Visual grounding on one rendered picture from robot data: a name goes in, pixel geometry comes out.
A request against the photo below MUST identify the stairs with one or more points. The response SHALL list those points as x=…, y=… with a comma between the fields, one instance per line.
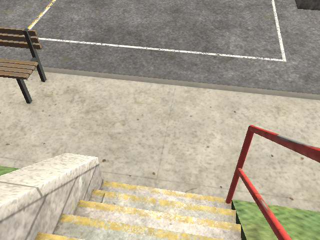
x=122, y=211

